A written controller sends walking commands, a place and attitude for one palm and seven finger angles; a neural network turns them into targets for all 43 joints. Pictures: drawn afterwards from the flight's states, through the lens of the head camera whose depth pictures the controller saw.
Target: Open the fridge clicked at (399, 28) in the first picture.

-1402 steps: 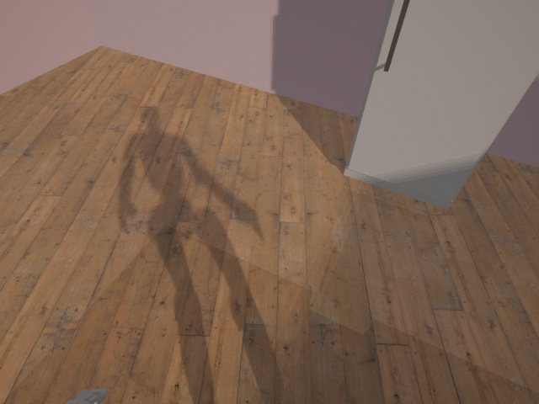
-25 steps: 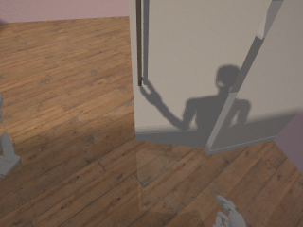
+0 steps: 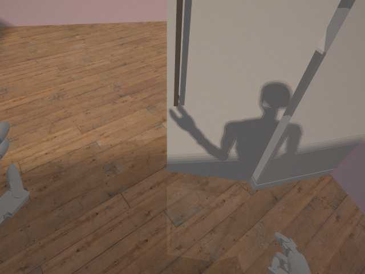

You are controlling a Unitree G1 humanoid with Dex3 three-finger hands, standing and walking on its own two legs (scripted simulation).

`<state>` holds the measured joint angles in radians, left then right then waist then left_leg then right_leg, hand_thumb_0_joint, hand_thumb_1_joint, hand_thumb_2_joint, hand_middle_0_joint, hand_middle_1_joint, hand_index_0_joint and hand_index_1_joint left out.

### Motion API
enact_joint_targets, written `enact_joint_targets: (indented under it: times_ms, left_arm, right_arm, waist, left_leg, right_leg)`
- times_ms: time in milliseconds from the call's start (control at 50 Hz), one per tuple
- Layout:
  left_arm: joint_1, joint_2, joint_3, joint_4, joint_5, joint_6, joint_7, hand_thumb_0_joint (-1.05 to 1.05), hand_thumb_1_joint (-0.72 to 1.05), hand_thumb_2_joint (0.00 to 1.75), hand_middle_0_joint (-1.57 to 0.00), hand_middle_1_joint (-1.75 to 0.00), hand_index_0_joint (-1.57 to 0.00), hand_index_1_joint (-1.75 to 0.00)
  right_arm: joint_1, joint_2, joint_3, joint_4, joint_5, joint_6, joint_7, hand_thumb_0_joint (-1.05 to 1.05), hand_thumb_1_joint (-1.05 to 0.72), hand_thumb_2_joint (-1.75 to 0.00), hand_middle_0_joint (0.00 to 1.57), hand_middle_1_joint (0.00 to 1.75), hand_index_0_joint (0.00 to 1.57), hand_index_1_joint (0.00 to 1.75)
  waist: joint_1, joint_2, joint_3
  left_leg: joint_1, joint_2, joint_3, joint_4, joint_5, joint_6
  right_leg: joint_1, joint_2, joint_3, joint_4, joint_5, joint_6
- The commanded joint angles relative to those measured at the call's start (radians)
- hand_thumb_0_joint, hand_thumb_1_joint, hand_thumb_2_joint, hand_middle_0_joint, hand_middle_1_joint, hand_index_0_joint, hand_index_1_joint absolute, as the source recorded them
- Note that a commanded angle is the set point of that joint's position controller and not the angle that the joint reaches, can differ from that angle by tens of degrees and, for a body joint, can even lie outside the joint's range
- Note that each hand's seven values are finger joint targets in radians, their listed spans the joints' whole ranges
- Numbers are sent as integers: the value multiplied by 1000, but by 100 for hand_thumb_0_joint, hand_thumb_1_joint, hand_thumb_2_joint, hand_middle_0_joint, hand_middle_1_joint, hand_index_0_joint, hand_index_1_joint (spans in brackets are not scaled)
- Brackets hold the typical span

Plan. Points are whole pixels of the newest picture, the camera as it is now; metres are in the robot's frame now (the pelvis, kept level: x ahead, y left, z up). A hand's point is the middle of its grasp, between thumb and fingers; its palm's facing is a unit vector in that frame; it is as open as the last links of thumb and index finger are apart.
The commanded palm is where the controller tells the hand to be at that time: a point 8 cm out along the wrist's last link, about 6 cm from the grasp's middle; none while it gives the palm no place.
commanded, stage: stop stepping back and stand still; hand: left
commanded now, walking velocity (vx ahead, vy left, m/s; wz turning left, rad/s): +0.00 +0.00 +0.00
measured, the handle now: (178, 44) +0.79 +0.06 +0.14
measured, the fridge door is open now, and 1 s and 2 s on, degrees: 69 69 69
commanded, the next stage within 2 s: let the arm hang, fingers relaxed in 0.24 s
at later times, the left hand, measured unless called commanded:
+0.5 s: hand (63, 262) +0.16 +0.26 -0.06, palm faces +0.08 -0.91 -0.41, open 7.4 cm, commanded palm none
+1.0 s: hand out of the picture -0.03 +0.25 -0.16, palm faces +0.00 -0.95 -0.31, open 7.3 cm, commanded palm none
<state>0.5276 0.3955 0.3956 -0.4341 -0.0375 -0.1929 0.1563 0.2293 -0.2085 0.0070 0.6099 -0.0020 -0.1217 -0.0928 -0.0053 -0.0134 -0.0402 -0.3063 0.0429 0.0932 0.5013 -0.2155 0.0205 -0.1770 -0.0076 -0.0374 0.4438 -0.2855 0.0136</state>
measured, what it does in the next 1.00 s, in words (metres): stands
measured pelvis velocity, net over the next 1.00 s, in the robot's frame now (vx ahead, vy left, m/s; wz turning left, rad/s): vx -0.02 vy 0.01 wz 0.02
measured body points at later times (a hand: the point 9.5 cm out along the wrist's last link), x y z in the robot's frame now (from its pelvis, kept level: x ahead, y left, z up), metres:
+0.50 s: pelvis -0.03 +0.02 -0.01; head -0.03 +0.00 +0.44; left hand +0.15 +0.31 -0.03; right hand +0.14 -0.24 -0.12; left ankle +0.03 +0.10 -0.74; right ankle -0.03 -0.13 -0.74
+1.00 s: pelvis -0.02 +0.01 +0.00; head +0.00 +0.01 +0.45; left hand -0.02 +0.30 -0.14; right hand +0.01 -0.27 -0.14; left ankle +0.03 +0.10 -0.74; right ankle -0.03 -0.13 -0.74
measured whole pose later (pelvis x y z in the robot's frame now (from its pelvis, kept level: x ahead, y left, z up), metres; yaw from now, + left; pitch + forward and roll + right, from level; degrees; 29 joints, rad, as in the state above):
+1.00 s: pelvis -0.02 +0.01 +0.00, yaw +1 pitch -1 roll -1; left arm 0.24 0.32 0.02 1.15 0.01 0.00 0.00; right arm 0.21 -0.28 -0.02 1.12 -0.01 0.02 -0.01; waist 0.00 0.01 0.05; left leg -0.27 0.02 0.08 0.43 -0.15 0.03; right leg -0.14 -0.02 -0.06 0.39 -0.24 0.02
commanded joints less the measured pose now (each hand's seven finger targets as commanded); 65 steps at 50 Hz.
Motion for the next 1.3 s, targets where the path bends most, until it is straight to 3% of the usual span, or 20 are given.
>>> enact_joint_targets:
  times_ms: [0, 60, 300, 320, 340, 360, 400, 440, 480, 520, 620, 680, 720, 760, 920, 1100, 1280]
  left_arm:
    - [-49, 176, 116, -193, 1, -64, 22, 0, 90, 90, -20, -30, -20, -30]
    - [-53, 173, 114, -186, 1, -66, 21, 0, 90, 90, -20, -30, -20, -30]
    - [-77, 166, 104, -189, 7, -68, 20, 0, 90, 90, -20, -30, -20, -30]
    - [-94, 13, -295, 582, 62, 88, -124, 0, 90, 90, -20, -30, -20, -30]
    - [-115, -7, -285, 596, 54, 174, -145, 0, 90, 90, -20, -30, -20, -30]
    - [-147, -11, -293, 621, 53, 188, -150, 0, 90, 90, -20, -30, -20, -30]
    - [-187, 17, -306, 716, 59, 192, -155, 0, 90, 90, -20, -30, -20, -30]
    - [-226, 42, -320, 842, 63, 191, -155, 0, 90, 90, -20, -30, -20, -30]
    - [-261, 49, -337, 978, 66, 192, -152, 0, 90, 90, -20, -30, -20, -30]
    - [-294, 54, -353, 1092, 67, 191, -150, 0, 90, 90, -20, -30, -20, -30]
    - [-291, 47, -364, 1300, 59, 184, -148, 0, 90, 90, -20, -30, -20, -30]
    - [-280, 51, -355, 1382, 57, 177, -148, 0, 90, 90, -20, -30, -20, -30]
    - [-280, 51, -354, 1424, 55, 176, -149, 0, 90, 90, -20, -30, -20, -30]
    - [-284, 55, -353, 1458, 55, 173, -149, 0, 90, 90, -20, -30, -20, -30]
    - [-316, 74, -359, 1525, 53, 173, -147, 0, 90, 90, -20, -30, -20, -30]
    - [-394, 117, -362, 1518, 54, 168, -149, 0, 90, 90, -20, -30, -20, -30]
    - [-447, 139, -360, 1494, 55, 158, -150, 0, 90, 90, -20, -30, -20, -30]
  right_arm:
    - [-93, -126, -41, -151, -3, -53, -8, 0, -90, -90, 20, 30, 20, 30]
    - [-94, -124, -40, -147, -4, -55, -8, 0, -90, -90, 20, 30, 20, 30]
    - [-98, -123, -37, -140, -6, -57, -6, 0, -90, -90, 20, 30, 20, 30]
    - [-155, -333, -77, 89, 9, -85, 92, 0, -90, -90, 20, 30, 20, 30]
    - [-100, -283, -81, 81, 15, -10, 93, 0, -90, -90, 20, 30, 20, 30]
    - [-81, -280, -73, 72, 6, 20, 93, 0, -90, -90, 20, 30, 20, 30]
    - [-108, -289, -58, 66, -6, 55, 91, 0, -90, -90, 20, 30, 20, 30]
    - [-115, -284, -51, 92, -15, 75, 95, 0, -90, -90, 20, 30, 20, 30]
    - [-109, -267, -46, 140, -23, 96, 100, 0, -90, -90, 20, 30, 20, 30]
    - [-99, -252, -43, 181, -28, 111, 100, 0, -90, -90, 20, 30, 20, 30]
    - [-89, -229, -41, 282, -23, 116, 89, 0, -90, -90, 20, 30, 20, 30]
    - [-72, -228, -49, 331, -19, 115, 80, 0, -90, -90, 20, 30, 20, 30]
    - [-58, -232, -55, 362, -17, 116, 75, 0, -90, -90, 20, 30, 20, 30]
    - [-40, -245, -60, 387, -14, 113, 71, 0, -90, -90, 20, 30, 20, 30]
    - [-45, -266, -63, 442, -15, 115, 70, 0, -90, -90, 20, 30, 20, 30]
    - [-123, -301, -57, 456, -16, 105, 82, 0, -90, -90, 20, 30, 20, 30]
    - [-171, -326, -52, 451, -15, 93, 87, 0, -90, -90, 20, 30, 20, 30]
  waist:
    - [8, 98, -51]
    - [7, 72, -53]
    - [8, 92, -52]
    - [-26, 105, 34]
    - [-14, 108, -36]
    - [-6, 97, -56]
    - [8, 1, -28]
    - [13, -83, -13]
    - [4, -105, 5]
    - [-8, -92, 9]
    - [-4, 110, 7]
    - [-1, 136, -3]
    - [-4, 134, 16]
    - [-6, 83, 10]
    - [-3, 14, 54]
    - [3, 6, 60]
    - [1, 11, 12]
  left_leg:
    - [37, 61, -103, -131, 47, -3]
    - [35, 52, -104, -128, 19, -5]
    - [40, 49, -114, -159, -41, -5]
    - [-42, 97, -151, -14, 234, 14]
    - [23, 112, -117, -31, 305, 2]
    - [1, 132, -147, -42, 264, 23]
    - [-60, 138, -195, -83, 150, 51]
    - [-59, 114, -197, -90, 93, 43]
    - [-34, 81, -176, -80, 39, 30]
    - [13, 57, -153, -72, 8, 22]
    - [44, 62, -152, -126, -41, 13]
    - [58, 65, -150, -123, -34, 13]
    - [69, 68, -153, -133, -59, 12]
    - [87, 79, -160, -134, -29, 15]
    - [113, 90, -165, -180, -21, 16]
    - [137, 98, -170, -227, 66, 13]
    - [187, 100, -162, -229, 192, 9]
  right_leg:
    - [-9, -22, 54, -66, 151, -13]
    - [-8, -27, 58, -83, 142, -16]
    - [-10, -20, 45, -93, 105, -15]
    - [-107, -101, -12, 52, 206, -30]
    - [-112, -94, 32, 26, 131, -28]
    - [-104, -69, 7, 72, 36, -34]
    - [-74, -50, 11, 106, -26, -40]
    - [-62, -70, 36, 58, -10, -52]
    - [-87, -95, 68, 9, -25, -57]
    - [-118, -113, 99, -39, -47, -63]
    - [-81, -97, 101, -67, -34, -62]
    - [-44, -104, 106, -99, -3, -73]
    - [-56, -106, 104, -122, -24, -76]
    - [-44, -106, 95, -133, -2, -75]
    - [-43, -113, 85, -167, -11, -68]
    - [-9, -118, 78, -172, 60, -50]
    - [35, -130, 77, -178, 149, -41]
